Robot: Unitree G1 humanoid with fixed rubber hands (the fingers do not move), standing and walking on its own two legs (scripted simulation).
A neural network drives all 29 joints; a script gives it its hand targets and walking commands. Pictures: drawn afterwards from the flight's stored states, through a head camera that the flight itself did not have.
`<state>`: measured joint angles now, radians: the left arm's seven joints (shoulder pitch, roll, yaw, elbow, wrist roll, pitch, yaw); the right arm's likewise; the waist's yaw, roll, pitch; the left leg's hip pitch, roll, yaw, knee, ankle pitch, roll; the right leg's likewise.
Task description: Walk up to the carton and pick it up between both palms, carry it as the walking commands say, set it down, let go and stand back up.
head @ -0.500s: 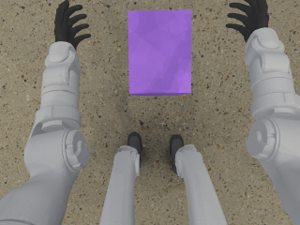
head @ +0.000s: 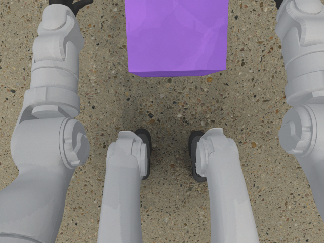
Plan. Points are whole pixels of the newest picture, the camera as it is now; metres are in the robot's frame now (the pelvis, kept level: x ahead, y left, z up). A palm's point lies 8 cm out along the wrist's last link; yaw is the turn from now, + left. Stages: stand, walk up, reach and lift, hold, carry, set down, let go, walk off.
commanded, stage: reach and lift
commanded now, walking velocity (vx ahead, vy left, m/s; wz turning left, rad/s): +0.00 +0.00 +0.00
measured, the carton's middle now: (173, 22) +0.58 -0.02 -0.35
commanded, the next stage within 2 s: none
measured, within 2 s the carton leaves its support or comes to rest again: neither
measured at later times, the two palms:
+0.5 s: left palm (96, 31) +0.55 +0.18 -0.27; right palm (249, 24) +0.55 -0.21 -0.27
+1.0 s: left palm (99, 31) +0.55 +0.17 -0.28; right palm (247, 25) +0.55 -0.20 -0.28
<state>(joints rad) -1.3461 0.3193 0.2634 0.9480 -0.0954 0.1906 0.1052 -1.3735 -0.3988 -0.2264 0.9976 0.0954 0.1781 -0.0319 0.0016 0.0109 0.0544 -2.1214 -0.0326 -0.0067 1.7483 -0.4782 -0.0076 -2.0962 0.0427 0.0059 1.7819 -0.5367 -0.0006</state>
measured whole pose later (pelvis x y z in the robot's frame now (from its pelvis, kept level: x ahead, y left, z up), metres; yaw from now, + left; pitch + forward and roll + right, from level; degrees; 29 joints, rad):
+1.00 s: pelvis -0.01 +0.00 -0.12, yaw +0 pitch +36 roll +1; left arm -1.55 0.38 0.13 1.17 -0.23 0.09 0.12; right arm -1.57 -0.44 -0.05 1.19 0.23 0.09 -0.08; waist 0.00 0.02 0.41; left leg -2.26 -0.02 0.01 2.18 -0.55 -0.01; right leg -2.24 0.04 -0.01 2.22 -0.61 -0.01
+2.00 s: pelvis -0.01 +0.00 -0.13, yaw -1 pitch +34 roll +1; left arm -1.48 0.26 0.27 0.99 -0.08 0.20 0.09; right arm -1.52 -0.34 -0.19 1.04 0.09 0.21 -0.05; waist 0.00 0.00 0.42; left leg -2.23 -0.05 0.00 2.25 -0.61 -0.03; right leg -2.22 0.07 0.00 2.28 -0.65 0.00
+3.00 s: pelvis +0.00 +0.00 -0.05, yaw -1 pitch +46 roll +1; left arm -1.26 0.11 0.44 0.71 0.09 0.36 0.08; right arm -1.31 -0.18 -0.38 0.78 -0.10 0.37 -0.05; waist 0.01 0.00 0.04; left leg -2.19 -0.10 -0.04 1.94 -0.55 -0.05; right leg -2.19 0.11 0.03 1.97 -0.58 0.02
